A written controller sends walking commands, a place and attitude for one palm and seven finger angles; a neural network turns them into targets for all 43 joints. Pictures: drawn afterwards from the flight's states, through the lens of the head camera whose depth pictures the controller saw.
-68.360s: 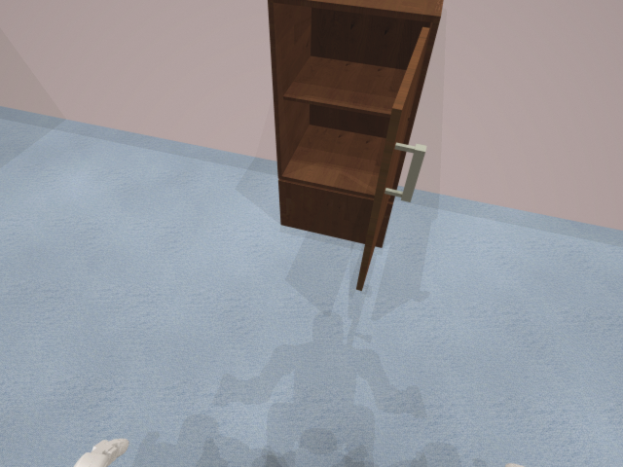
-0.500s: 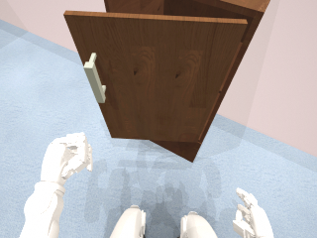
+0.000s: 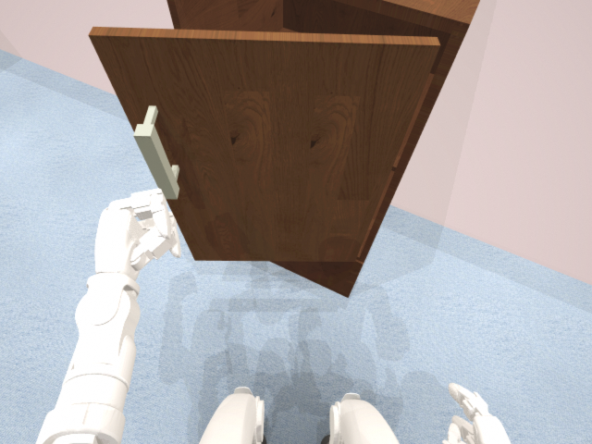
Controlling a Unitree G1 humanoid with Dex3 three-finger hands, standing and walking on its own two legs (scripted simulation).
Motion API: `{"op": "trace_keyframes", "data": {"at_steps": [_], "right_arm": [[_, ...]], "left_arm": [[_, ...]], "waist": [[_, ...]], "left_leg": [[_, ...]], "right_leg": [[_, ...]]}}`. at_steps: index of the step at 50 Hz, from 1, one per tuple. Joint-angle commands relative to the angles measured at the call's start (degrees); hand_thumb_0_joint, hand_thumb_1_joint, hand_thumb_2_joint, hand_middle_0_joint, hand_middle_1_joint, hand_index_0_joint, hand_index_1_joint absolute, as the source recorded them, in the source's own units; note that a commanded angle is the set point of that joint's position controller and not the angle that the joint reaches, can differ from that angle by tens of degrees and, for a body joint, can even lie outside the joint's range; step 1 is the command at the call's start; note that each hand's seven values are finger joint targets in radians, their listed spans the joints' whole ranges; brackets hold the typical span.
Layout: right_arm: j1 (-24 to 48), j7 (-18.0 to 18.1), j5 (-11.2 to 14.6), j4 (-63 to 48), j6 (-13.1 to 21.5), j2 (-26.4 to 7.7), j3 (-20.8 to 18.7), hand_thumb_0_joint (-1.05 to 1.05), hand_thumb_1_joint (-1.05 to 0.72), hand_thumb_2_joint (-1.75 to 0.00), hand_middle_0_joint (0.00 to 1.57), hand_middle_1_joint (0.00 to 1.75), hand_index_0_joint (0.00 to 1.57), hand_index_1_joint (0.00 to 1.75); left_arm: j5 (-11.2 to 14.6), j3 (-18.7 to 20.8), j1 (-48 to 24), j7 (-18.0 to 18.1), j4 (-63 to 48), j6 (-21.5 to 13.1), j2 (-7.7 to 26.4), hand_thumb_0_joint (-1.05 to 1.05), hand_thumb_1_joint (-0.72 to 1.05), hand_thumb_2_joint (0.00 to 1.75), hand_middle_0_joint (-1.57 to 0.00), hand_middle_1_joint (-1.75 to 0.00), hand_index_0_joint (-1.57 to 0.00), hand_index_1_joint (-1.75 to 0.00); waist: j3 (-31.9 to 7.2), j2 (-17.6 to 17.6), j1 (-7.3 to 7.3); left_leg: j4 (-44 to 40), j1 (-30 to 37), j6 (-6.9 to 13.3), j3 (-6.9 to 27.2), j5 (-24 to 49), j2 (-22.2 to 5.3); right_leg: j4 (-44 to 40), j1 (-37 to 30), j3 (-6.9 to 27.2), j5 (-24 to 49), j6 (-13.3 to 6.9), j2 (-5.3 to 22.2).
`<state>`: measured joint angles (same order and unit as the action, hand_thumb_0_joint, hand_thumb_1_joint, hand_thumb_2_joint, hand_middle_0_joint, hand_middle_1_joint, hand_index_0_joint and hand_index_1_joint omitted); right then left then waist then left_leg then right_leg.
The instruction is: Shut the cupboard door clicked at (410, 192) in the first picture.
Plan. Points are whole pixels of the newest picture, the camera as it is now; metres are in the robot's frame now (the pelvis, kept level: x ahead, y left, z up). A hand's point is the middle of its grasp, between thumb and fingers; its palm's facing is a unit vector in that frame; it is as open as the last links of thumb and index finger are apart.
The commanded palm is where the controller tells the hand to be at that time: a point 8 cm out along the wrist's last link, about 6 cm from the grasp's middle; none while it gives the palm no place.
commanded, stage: bring the fist close to the handle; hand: left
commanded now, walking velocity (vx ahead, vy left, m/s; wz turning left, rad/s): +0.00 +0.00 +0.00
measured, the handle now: (162, 155) +0.51 +0.22 +0.05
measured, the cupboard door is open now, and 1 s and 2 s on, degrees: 27 26 11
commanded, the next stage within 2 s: push the door shut along its arc in 0.60 s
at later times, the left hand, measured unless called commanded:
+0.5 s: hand (180, 208) +0.42 +0.18 +0.04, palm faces +0.04 -1.00 -0.04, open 3.1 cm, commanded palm +0.39 +0.23 +0.05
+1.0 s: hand (180, 190) +0.44 +0.18 +0.05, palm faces -0.03 -1.00 -0.05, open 3.1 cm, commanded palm +0.42 +0.22 +0.05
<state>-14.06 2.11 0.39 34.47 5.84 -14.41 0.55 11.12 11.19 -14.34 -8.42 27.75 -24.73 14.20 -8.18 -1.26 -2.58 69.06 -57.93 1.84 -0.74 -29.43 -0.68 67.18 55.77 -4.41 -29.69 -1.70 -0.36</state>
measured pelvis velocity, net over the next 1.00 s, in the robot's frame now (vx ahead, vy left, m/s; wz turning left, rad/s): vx -0.01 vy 0.00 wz -0.01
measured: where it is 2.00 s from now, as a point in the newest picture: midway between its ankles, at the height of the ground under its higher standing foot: outside the picture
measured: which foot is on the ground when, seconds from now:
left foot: down 0.00-1.00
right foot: down 0.00-1.00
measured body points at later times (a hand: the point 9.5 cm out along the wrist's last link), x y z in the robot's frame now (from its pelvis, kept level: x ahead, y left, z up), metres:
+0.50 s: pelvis +0.00 +0.00 +0.00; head +0.10 +0.01 +0.44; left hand +0.41 +0.23 +0.05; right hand +0.07 -0.26 -0.11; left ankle +0.03 +0.10 -0.64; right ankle +0.03 -0.11 -0.64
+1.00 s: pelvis -0.01 +0.00 -0.01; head +0.10 +0.01 +0.43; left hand +0.44 +0.23 +0.06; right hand +0.08 -0.26 -0.12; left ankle +0.03 +0.10 -0.64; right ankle +0.03 -0.11 -0.64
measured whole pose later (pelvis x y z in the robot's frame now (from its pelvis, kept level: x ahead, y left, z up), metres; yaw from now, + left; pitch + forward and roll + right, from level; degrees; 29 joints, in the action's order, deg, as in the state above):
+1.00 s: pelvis -0.01 +0.00 -0.01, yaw +0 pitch +20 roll -2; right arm -14.9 1.1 0.2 35.9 1.7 -14.8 1.0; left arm 7.7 16.5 -38.7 -13.4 57.2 -29.3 21.0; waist -7.4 -1.3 -5.7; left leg 69.9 -61.9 2.0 -0.6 -28.2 -0.9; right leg 67.7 59.6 -4.5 -28.3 -1.7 -0.5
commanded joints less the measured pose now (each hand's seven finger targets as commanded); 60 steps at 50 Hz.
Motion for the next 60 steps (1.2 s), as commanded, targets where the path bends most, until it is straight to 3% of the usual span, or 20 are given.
{"op": "trace_keyframes", "data": {"at_steps": [1,6,7,10,13,14,17,21,23,26,31,34,35,40,42,45,47,50,55,60], "right_arm": [[-2.71,0.26,0.29,-5.07,1.37,-8.68,-3.03,0.00,-0.90,-0.90,0.20,0.30,0.20,0.30],[-4.92,0.06,0.67,-5.20,0.03,-9.20,-3.38,0.00,-0.90,-0.90,0.20,0.30,0.20,0.30],[-5.24,0.23,0.61,-5.06,0.02,-9.36,-3.33,0.00,-0.90,-0.90,0.20,0.30,0.20,0.30],[-5.65,0.16,0.25,-3.75,0.10,-9.02,-3.42,0.00,-0.90,-0.90,0.20,0.30,0.20,0.30],[-6.45,-0.36,-0.21,-3.47,-0.28,-9.23,-3.73,0.00,-0.90,-0.90,0.20,0.30,0.20,0.30],[-6.69,-0.71,-0.26,-3.48,-0.57,-9.05,-3.72,0.00,-0.90,-0.90,0.20,0.30,0.20,0.30],[-7.61,-1.25,-0.29,-4.21,-1.78,-9.48,-3.85,0.00,-0.90,-0.90,0.20,0.30,0.20,0.30],[-7.19,-1.28,0.21,-5.12,-3.04,-9.39,-3.89,0.00,-0.90,-0.90,0.20,0.30,0.20,0.30],[-7.02,-1.07,0.18,-5.43,-2.87,-9.22,-4.08,0.00,-0.90,-0.90,0.20,0.30,0.20,0.30],[-6.99,-0.98,0.05,-4.43,-2.53,-9.02,-4.09,0.00,-0.90,-0.90,0.20,0.30,0.20,0.30],[-6.75,-0.89,0.00,-3.21,-2.63,-9.35,-3.97,0.00,-0.90,-0.90,0.20,0.30,0.20,0.30],[-6.75,-1.04,0.02,-3.58,-2.64,-9.41,-4.13,0.00,-0.90,-0.90,0.20,0.30,0.20,0.30],[-6.72,-1.02,0.06,-3.66,-2.76,-9.51,-4.14,0.00,-0.90,-0.90,0.20,0.30,0.20,0.30],[-6.42,-0.48,0.14,-3.20,-2.86,-9.61,-3.74,0.00,-0.90,-0.90,0.20,0.30,0.20,0.30],[-6.44,-0.25,-0.01,-2.97,-2.62,-9.66,-3.50,0.00,-0.90,-0.90,0.20,0.30,0.20,0.30],[-6.37,0.04,0.07,-2.26,-2.75,-9.89,-3.13,0.00,-0.90,-0.90,0.20,0.30,0.20,0.30],[-7.12,0.07,0.05,-2.43,-2.57,-10.16,-3.02,0.00,-0.90,-0.90,0.20,0.30,0.20,0.30],[-7.77,-0.21,0.25,-2.26,-2.73,-10.31,-3.11,0.00,-0.90,-0.90,0.20,0.30,0.20,0.30],[-9.84,-0.28,0.38,-1.26,-3.00,-11.10,-3.40,0.00,-0.90,-0.90,0.20,0.30,0.20,0.30],[-11.45,-0.33,0.29,-0.69,-3.09,-11.40,-3.26,0.00,-0.90,-0.90,0.20,0.30,0.20,0.30]], "left_arm": [[-0.89,3.28,-19.80,0.62,-1.31,-3.02,10.04,0.00,0.90,0.90,-1.30,-1.50,-1.30,-1.50],[-0.13,3.17,-27.50,-1.87,2.65,-1.24,10.29,0.00,0.90,0.90,-1.30,-1.50,-1.30,-1.50],[0.24,4.68,-29.77,-1.73,2.76,-1.74,12.13,0.00,0.90,0.90,-1.30,-1.50,-1.30,-1.50],[0.12,4.94,-37.65,-0.76,2.69,-4.79,12.13,0.00,0.90,0.90,-1.30,-1.50,-1.30,-1.50],[-1.01,7.51,-33.63,0.41,5.44,-6.81,14.19,0.00,0.90,0.90,-1.30,-1.50,-1.30,-1.50],[-1.40,6.64,-31.92,0.43,7.47,-6.70,12.81,0.00,0.90,0.90,-1.30,-1.50,-1.30,-1.50],[-2.25,8.15,-27.76,0.26,11.23,-5.60,14.37,0.00,0.90,0.90,-1.30,-1.50,-1.30,-1.50],[-1.46,7.65,-29.85,-0.53,8.20,-5.13,14.23,0.00,0.90,0.90,-1.30,-1.50,-1.30,-1.50],[-0.61,7.55,-30.68,-0.50,3.95,-6.52,13.70,0.00,0.90,0.90,-1.30,-1.50,-1.30,-1.50],[-0.51,6.64,-32.51,-0.23,1.80,-8.68,13.14,0.00,0.90,0.90,-1.30,-1.50,-1.30,-1.50],[-1.95,4.55,-32.97,-0.42,8.15,-8.69,11.64,0.00,0.90,0.90,-1.30,-1.50,-1.30,-1.50],[-1.69,3.58,-32.63,-0.89,8.19,-7.87,10.14,0.00,0.90,0.90,-1.30,-1.50,-1.30,-1.50],[-1.39,4.73,-31.43,-0.94,9.08,-7.44,11.08,0.00,0.90,0.90,-1.30,-1.50,-1.30,-1.50],[-1.85,5.88,-39.57,-1.63,9.38,-8.31,14.60,0.00,0.90,0.90,-1.30,-1.50,-1.30,-1.50],[-2.05,6.46,-43.16,-1.93,10.18,-9.05,16.05,0.00,0.90,0.90,-1.30,-1.50,-1.30,-1.50],[-2.46,7.78,-46.09,-3.15,16.39,-8.75,18.45,0.00,0.90,0.90,-1.30,-1.50,-1.30,-1.50],[-2.43,8.03,-48.10,-4.72,17.79,-8.52,19.61,0.00,0.90,0.90,-1.30,-1.50,-1.30,-1.50],[-2.28,5.29,-49.37,-7.25,20.72,-7.17,17.08,0.00,0.90,0.90,-1.30,-1.50,-1.30,-1.50],[-1.81,3.81,-56.12,-9.45,22.16,-5.85,16.63,0.00,0.90,0.90,-1.30,-1.50,-1.30,-1.50],[-2.08,6.57,-59.62,-9.48,24.43,-5.51,20.46,0.00,0.90,0.90,-1.30,-1.50,-1.30,-1.50]], "waist": [[-17.87,-1.18,-1.35],[-21.96,-1.58,-1.85],[-22.49,-1.58,-1.92],[-24.64,-2.63,-2.69],[-26.90,-2.34,-1.27],[-25.80,-1.73,-1.34],[-24.11,-0.74,-0.78],[-22.82,-0.43,-1.08],[-25.90,-1.33,-1.01],[-25.71,-1.79,-1.63],[-19.32,-2.16,-2.96],[-21.79,-3.51,-2.48],[-21.86,-2.09,-1.96],[-21.74,-1.07,-3.23],[-21.79,-2.75,-3.61],[-20.28,-0.59,-4.55],[-22.23,-2.26,-4.40],[-24.28,-4.97,-5.09],[-24.82,-4.18,-7.41],[-25.79,-3.88,-7.86]], "left_leg": [[-9.95,11.08,-0.82,3.04,11.37,0.32],[-9.95,13.49,-0.83,3.09,14.76,0.34],[-9.66,13.54,-0.77,3.42,15.33,0.24],[-9.11,15.33,-0.93,3.86,16.05,0.10],[-8.82,15.56,-1.01,3.53,18.32,0.10],[-9.06,14.94,-0.99,3.32,18.08,0.17],[-9.63,12.60,-0.69,2.71,17.12,0.44],[-10.93,12.33,-0.60,2.22,14.72,0.40],[-10.72,14.87,-0.54,2.24,17.27,0.33],[-10.53,16.22,-0.74,2.72,17.03,0.05],[-11.18,14.27,-0.77,3.29,11.32,0.03],[-11.25,17.05,-0.99,3.63,13.87,0.08],[-11.36,16.50,-1.02,3.66,13.58,0.05],[-10.39,15.18,-0.68,3.89,12.71,0.13],[-9.73,14.49,-0.50,3.96,11.99,0.37],[-8.92,10.78,-0.24,3.76,8.80,0.39],[-8.39,10.84,-0.14,3.89,9.40,0.58],[-7.98,13.89,-0.42,4.52,11.90,0.27],[-7.24,15.35,-0.29,6.07,12.90,-0.36],[-6.28,13.11,0.08,5.95,13.00,-0.23]], "right_leg": [[-9.50,-9.15,3.48,12.04,0.29,-0.46],[-9.82,-10.84,3.48,15.91,0.22,-0.43],[-9.60,-10.85,3.47,16.21,0.06,-0.61],[-8.91,-9.30,3.50,16.14,0.20,-0.60],[-7.92,-10.08,3.38,17.93,0.10,-0.69],[-8.17,-10.01,3.27,17.86,0.18,-0.76],[-8.79,-11.43,3.43,17.80,0.15,-1.01],[-10.39,-12.61,3.83,16.25,0.27,-0.81],[-10.17,-13.73,3.86,18.44,0.26,-0.89],[-9.90,-12.26,3.65,17.65,0.27,-0.97],[-10.70,-7.46,3.29,11.83,0.19,-0.95],[-10.38,-7.45,2.87,13.58,-0.04,-0.88],[-10.55,-8.18,2.87,13.39,-0.02,-0.93],[-10.18,-7.93,3.48,13.18,0.15,-0.82],[-9.83,-7.20,3.80,12.39,0.04,-0.87],[-10.12,-6.78,4.55,9.84,0.34,-0.76],[-9.53,-7.16,4.70,10.19,0.01,-0.82],[-8.82,-4.34,4.04,11.67,-0.17,-0.87],[-8.30,-0.47,3.29,11.27,-0.06,-1.05],[-7.88,-0.73,3.54,11.00,-0.05,-1.30]]}}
